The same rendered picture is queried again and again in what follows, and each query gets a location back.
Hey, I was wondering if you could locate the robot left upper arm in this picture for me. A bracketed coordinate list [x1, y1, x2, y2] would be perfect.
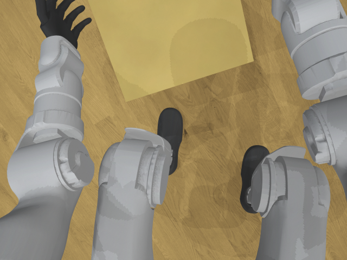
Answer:
[0, 136, 94, 260]

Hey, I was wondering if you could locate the robot right upper arm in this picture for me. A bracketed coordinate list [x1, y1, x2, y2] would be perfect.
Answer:
[303, 95, 347, 201]

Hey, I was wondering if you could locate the carton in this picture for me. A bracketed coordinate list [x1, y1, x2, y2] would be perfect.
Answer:
[88, 0, 254, 102]

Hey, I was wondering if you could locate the robot left hand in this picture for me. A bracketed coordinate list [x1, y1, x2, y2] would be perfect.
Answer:
[35, 0, 92, 49]

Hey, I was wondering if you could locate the right robot thigh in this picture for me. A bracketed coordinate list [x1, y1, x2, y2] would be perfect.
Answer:
[253, 156, 328, 260]

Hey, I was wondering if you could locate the robot left forearm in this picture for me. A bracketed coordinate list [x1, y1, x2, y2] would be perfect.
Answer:
[7, 36, 84, 185]

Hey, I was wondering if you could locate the robot right forearm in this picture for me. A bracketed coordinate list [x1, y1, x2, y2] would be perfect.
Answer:
[272, 0, 347, 102]

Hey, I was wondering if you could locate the robot thigh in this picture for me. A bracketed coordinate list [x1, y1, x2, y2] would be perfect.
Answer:
[91, 138, 169, 260]
[253, 156, 328, 260]

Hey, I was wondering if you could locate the left robot thigh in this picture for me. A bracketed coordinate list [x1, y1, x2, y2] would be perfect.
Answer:
[91, 138, 169, 260]

